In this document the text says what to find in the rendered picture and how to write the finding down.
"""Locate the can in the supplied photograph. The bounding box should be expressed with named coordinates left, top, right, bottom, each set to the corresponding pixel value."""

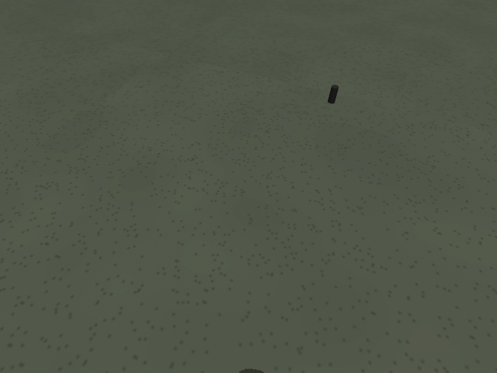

left=328, top=85, right=339, bottom=103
